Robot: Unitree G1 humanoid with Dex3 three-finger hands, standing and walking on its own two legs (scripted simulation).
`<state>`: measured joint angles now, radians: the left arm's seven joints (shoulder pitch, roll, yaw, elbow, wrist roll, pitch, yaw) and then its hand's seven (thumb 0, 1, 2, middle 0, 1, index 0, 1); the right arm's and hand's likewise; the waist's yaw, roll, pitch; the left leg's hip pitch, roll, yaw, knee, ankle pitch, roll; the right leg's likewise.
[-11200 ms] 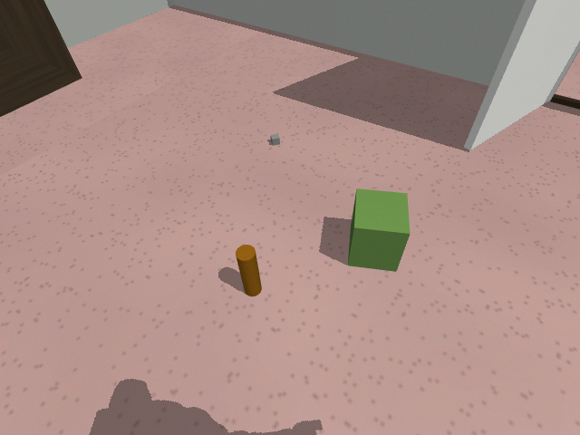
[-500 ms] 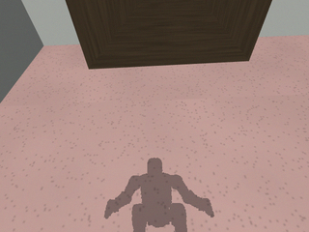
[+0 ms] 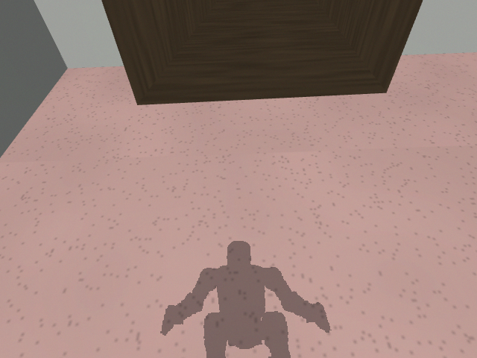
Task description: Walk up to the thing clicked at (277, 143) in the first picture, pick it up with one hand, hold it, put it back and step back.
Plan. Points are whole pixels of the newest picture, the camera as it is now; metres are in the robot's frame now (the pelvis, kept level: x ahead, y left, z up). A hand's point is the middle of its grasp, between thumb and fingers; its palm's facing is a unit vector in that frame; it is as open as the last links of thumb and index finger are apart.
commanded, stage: stand
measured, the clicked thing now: out of the picture +0.32 -1.27 -0.76
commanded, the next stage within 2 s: walk up in 0.50 s
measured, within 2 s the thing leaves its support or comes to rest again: neither
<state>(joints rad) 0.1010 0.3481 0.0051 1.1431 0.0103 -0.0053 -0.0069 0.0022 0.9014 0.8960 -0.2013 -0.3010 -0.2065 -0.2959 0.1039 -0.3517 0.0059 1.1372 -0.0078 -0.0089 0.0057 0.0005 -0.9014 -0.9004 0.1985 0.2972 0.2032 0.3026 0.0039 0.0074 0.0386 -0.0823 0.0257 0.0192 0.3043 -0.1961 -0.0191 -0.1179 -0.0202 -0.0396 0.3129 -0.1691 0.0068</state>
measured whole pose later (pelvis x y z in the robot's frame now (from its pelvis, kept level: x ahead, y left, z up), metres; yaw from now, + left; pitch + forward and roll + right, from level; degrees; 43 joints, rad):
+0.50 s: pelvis +0.00 +0.00 +0.00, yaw +0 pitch -2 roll +0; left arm 0.11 0.35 0.01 1.14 0.01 -0.01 -0.01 0.00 0.90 0.90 -0.20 -0.30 -0.21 -0.30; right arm 0.11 -0.35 0.00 1.13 -0.01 -0.01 0.01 0.00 -0.90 -0.90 0.20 0.30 0.20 0.30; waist 0.00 0.00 0.04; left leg -0.08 0.02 0.02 0.30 -0.20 -0.01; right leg -0.11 -0.02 -0.04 0.30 -0.16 0.01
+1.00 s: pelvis +0.12 -0.06 -0.01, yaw -1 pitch -3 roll -1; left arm 0.32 0.39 0.07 0.98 0.02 -0.07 -0.05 0.00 0.90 0.90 -0.20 -0.30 -0.21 -0.30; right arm 0.23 -0.43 -0.08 0.97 -0.01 -0.02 0.08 0.00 -0.90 -0.90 0.20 0.30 0.20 0.30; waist 0.04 0.07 0.07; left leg -0.47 0.02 -0.07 0.95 -0.29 0.01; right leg -0.05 0.00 -0.09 0.38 -0.27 -0.04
